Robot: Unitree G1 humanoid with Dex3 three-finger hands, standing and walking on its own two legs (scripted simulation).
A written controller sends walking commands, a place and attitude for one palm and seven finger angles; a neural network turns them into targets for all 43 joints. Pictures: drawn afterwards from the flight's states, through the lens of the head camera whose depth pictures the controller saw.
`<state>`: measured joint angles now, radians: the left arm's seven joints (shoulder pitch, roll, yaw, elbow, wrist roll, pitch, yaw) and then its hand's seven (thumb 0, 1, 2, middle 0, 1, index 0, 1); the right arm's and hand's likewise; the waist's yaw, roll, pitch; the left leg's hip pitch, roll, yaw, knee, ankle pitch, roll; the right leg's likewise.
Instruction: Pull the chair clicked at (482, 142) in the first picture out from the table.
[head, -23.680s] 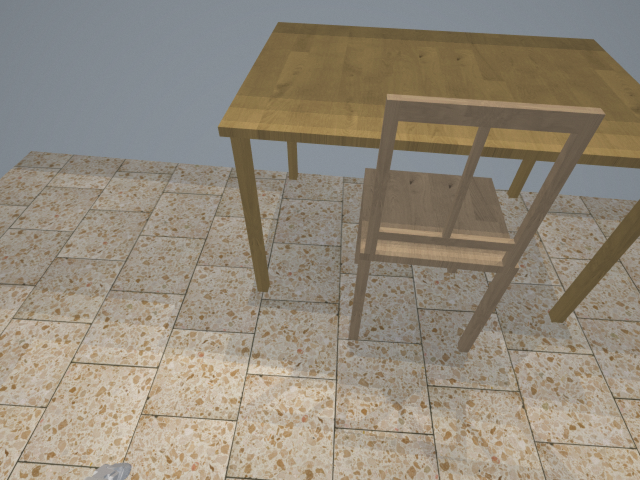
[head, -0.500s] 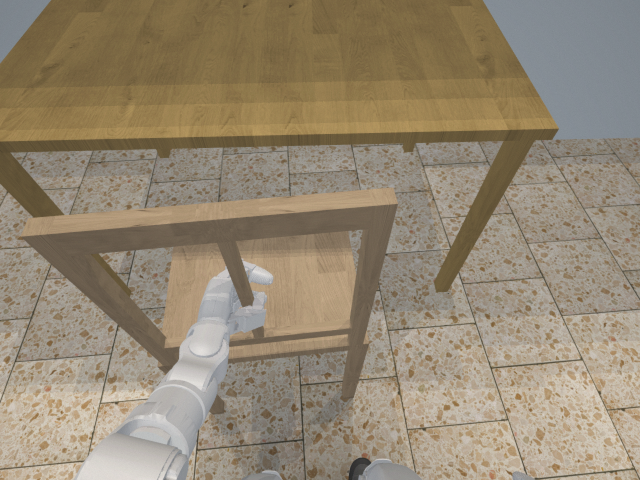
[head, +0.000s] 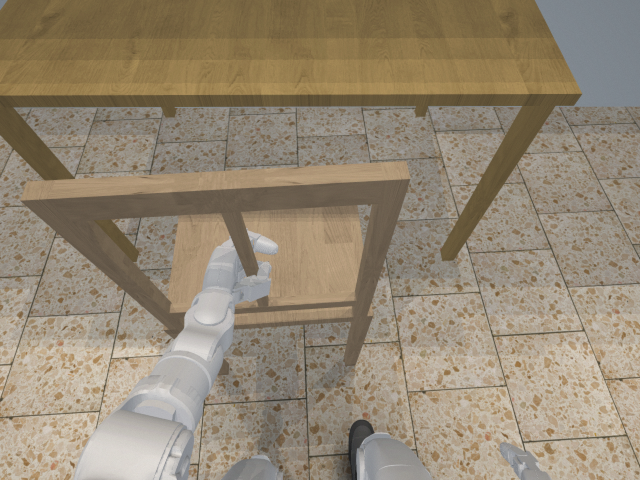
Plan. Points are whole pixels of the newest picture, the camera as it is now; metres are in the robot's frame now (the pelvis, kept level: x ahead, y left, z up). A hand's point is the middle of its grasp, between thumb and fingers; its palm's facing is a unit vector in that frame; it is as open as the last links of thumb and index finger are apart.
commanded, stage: step backward, pulling the chair out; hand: left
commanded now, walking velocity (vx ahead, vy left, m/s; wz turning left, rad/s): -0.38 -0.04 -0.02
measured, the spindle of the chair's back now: (250, 264) +0.40 +0.09 -0.06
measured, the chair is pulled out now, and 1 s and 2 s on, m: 0.21 0.29 0.42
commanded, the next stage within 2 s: none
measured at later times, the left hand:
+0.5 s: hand (252, 304) +0.34 +0.09 -0.06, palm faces -0.11 -0.98 -0.18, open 5.1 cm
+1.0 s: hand (243, 339) +0.29 +0.10 -0.06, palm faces -0.10 -0.98 -0.17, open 5.0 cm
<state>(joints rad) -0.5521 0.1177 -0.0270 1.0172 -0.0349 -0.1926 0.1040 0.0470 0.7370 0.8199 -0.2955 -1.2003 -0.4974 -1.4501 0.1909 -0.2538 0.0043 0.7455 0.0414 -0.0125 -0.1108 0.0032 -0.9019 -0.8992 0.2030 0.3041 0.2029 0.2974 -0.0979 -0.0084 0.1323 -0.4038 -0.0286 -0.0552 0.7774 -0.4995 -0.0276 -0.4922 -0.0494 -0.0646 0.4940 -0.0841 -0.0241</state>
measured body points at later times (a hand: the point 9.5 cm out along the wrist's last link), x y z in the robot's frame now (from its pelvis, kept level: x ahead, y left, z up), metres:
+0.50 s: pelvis -0.04 +0.01 -0.01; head +0.05 -0.01 +0.43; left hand +0.34 +0.14 -0.04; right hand +0.03 -0.25 -0.16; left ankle -0.08 +0.14 -0.72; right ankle +0.09 -0.11 -0.73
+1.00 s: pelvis -0.08 +0.01 +0.00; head +0.00 +0.00 +0.44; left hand +0.29 +0.15 -0.04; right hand +0.00 -0.25 -0.13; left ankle -0.08 +0.14 -0.73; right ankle +0.00 -0.11 -0.73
